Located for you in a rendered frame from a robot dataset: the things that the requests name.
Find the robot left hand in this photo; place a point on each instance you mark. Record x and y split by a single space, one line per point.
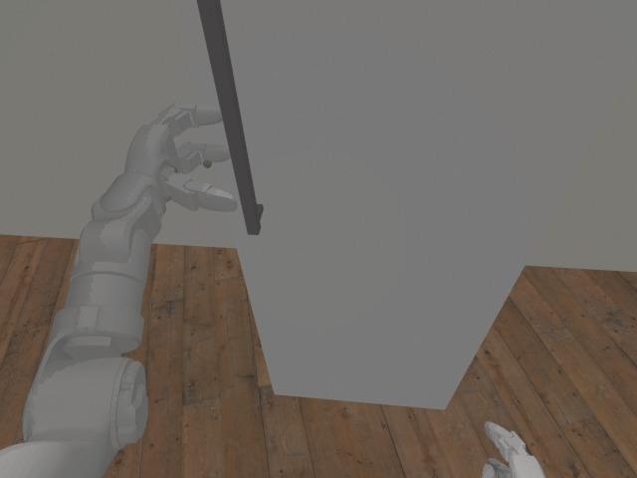
152 152

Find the left robot forearm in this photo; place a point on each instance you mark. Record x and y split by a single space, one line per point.
101 317

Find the fridge door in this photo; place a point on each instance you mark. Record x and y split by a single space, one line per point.
409 155

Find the robot right hand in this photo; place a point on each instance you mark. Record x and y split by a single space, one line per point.
513 449

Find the robot left upper arm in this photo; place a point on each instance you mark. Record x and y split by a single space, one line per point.
82 412

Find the handle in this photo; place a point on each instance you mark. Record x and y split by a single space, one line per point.
216 41

